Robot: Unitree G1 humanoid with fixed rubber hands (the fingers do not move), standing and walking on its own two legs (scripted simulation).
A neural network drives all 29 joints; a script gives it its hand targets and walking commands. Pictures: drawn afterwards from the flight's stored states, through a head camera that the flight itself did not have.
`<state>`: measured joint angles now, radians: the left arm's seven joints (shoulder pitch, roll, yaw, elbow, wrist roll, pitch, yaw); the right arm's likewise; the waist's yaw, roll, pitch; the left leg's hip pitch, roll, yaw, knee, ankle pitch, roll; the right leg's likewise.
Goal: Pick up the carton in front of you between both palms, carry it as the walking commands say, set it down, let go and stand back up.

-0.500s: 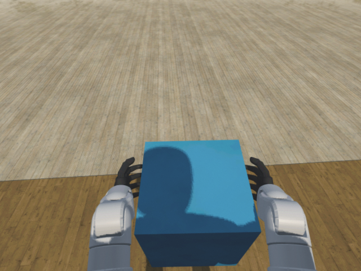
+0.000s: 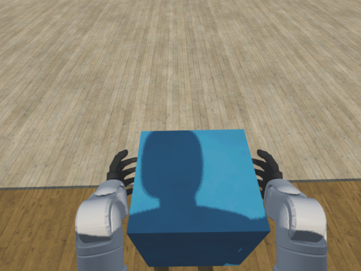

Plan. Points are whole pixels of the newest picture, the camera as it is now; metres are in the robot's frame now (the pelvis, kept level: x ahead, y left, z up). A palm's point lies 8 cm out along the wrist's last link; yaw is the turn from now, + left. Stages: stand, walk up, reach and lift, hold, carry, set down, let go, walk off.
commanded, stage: carry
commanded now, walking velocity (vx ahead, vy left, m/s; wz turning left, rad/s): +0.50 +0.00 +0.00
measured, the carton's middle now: (193, 202) +0.27 +0.01 +0.03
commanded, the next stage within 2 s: none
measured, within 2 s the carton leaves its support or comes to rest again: neither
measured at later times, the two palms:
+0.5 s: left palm (146, 91) +0.59 +0.15 +0.10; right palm (247, 94) +0.59 -0.15 +0.09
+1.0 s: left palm (145, 62) +0.73 +0.17 +0.12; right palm (235, 63) +0.73 -0.13 +0.11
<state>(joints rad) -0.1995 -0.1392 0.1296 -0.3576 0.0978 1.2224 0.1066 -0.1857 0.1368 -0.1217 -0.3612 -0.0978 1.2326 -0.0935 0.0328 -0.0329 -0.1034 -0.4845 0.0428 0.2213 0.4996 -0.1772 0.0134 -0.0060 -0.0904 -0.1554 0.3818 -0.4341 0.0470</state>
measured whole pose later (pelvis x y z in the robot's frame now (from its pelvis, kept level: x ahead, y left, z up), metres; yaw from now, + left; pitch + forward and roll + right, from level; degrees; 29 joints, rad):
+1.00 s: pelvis +0.37 +0.01 +0.00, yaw +1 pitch +5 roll +0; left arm -0.70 -0.01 0.23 0.13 0.07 1.20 0.13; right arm -0.69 0.02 -0.22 0.11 -0.08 1.22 -0.12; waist 0.00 0.01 0.00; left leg -0.24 0.01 0.08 0.62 -0.40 0.02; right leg -0.40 -0.02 -0.20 0.62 -0.25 -0.07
